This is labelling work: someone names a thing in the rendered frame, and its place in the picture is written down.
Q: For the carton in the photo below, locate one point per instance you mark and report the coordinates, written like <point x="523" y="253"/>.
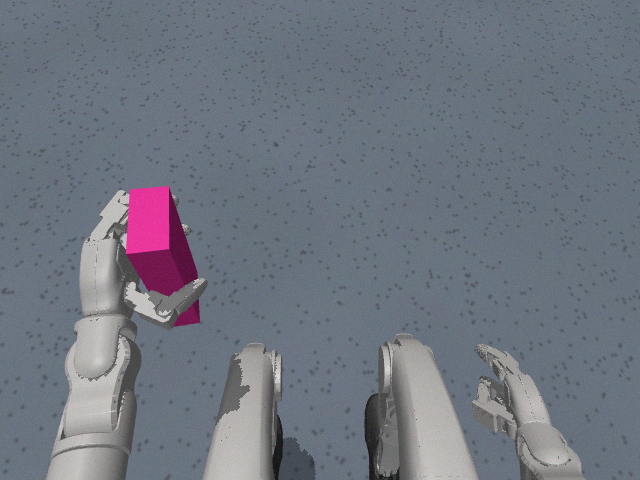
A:
<point x="157" y="246"/>

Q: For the right robot hand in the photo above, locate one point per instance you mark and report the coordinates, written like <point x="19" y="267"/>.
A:
<point x="506" y="408"/>

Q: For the left robot arm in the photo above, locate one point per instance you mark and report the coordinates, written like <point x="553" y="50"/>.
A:
<point x="95" y="434"/>

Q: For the right robot arm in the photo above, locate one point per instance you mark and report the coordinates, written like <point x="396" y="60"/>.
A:
<point x="544" y="454"/>

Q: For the right robot foot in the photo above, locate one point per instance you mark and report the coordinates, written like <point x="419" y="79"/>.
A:
<point x="372" y="439"/>

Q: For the left robot hand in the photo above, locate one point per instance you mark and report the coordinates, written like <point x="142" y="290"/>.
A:
<point x="108" y="282"/>

